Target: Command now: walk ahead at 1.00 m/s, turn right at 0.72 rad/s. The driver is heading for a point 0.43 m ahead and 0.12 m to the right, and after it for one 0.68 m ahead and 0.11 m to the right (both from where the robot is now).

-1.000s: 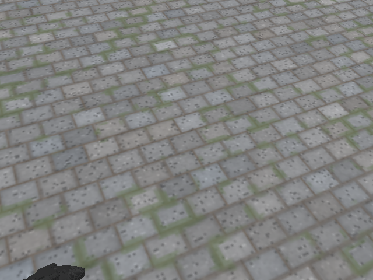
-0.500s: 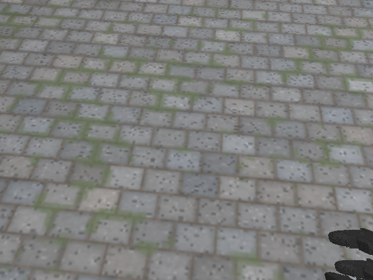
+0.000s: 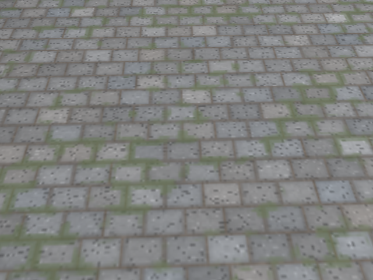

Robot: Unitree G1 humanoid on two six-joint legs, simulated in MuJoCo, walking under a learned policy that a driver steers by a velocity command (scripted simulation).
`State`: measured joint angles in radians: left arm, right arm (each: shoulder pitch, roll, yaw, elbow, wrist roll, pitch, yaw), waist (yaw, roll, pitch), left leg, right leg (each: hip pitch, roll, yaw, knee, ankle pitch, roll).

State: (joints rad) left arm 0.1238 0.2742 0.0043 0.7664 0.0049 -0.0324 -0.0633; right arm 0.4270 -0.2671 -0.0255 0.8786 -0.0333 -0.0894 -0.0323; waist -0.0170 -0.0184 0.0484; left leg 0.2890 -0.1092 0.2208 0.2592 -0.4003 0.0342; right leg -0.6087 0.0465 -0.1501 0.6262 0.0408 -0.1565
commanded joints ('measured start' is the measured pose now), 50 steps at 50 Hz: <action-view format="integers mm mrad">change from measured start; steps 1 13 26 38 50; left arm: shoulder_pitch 616 307 198 53 -5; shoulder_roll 230 183 157 84 71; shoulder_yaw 103 101 106 55 35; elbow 111 44 -78 -177 -134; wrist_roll -5 -9 15 25 20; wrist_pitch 13 -48 37 70 42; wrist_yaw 34 54 62 10 74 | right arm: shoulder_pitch -243 -499 -185 -192 -62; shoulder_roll -246 -55 -53 -177 -72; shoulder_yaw -66 61 8 -52 -23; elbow -119 -372 -277 -195 -159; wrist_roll -15 -16 -8 23 27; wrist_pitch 28 20 23 34 143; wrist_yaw -20 55 -6 37 20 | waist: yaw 389 64 -17 44 -10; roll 57 36 138 171 -99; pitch -213 92 -299 -114 -150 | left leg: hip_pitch -389 -813 -162 -590 -605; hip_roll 196 187 468 389 130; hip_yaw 5 -205 -466 -135 -205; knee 1013 513 192 124 549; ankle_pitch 1212 389 843 601 -73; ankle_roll -34 -103 141 68 -43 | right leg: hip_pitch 686 214 -99 321 372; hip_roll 21 -7 -21 -24 -226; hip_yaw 110 502 232 141 370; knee -65 -460 771 30 -273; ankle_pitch -176 57 -482 -208 185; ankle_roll -128 -121 179 128 -55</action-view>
